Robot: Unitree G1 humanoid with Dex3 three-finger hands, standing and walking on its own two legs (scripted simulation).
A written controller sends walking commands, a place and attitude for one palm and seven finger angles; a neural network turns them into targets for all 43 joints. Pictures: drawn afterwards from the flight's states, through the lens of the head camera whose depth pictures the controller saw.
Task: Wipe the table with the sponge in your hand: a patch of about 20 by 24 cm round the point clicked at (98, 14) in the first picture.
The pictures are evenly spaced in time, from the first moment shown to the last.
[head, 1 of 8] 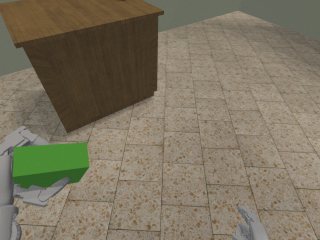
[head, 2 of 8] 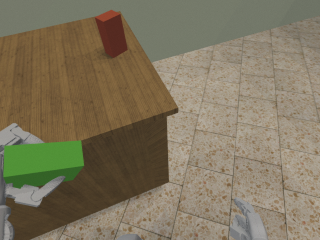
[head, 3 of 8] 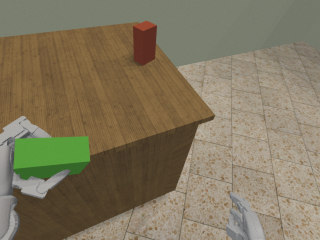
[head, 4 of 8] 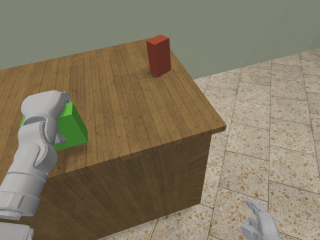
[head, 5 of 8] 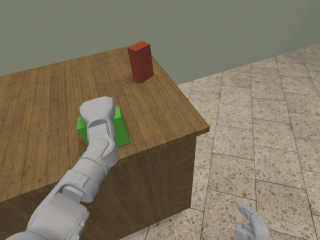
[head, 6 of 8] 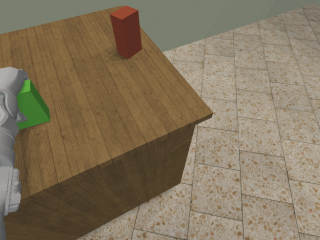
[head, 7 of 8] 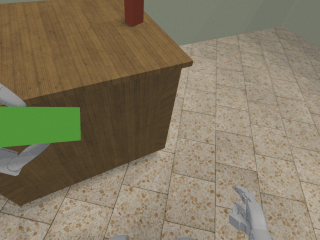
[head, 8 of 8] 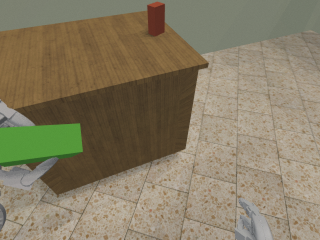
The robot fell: no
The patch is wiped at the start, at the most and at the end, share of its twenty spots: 0.00 1.00 1.00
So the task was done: yes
